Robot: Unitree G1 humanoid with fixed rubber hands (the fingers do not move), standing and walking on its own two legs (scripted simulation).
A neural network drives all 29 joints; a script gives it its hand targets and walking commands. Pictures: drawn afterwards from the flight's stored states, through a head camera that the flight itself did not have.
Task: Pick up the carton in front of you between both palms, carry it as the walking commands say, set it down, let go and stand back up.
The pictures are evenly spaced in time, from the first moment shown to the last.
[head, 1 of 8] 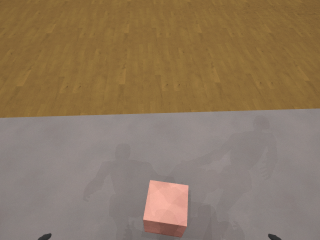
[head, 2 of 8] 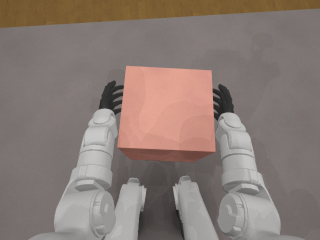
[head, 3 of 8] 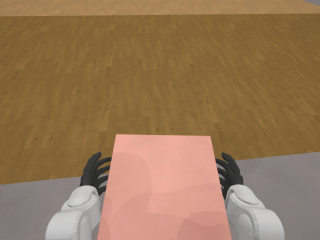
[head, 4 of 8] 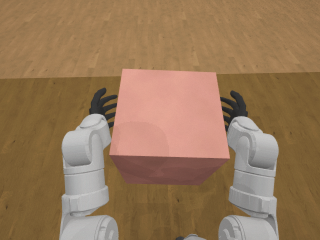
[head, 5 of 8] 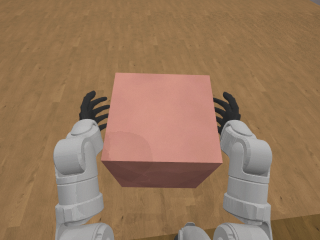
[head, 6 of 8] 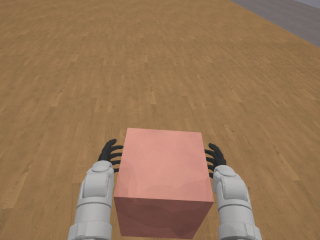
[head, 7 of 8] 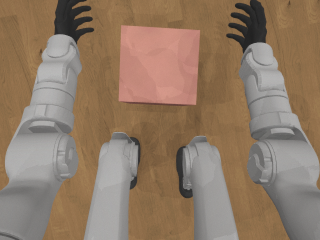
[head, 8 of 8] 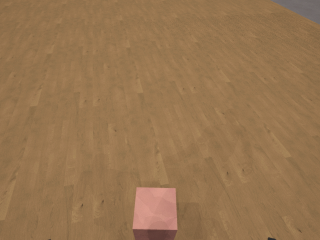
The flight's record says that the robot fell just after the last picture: no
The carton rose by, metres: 0.97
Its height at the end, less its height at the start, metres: +0.25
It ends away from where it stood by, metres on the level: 4.82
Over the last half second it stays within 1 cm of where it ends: yes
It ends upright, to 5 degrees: yes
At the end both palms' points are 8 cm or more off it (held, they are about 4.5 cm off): yes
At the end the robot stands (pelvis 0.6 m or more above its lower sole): yes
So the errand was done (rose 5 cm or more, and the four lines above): yes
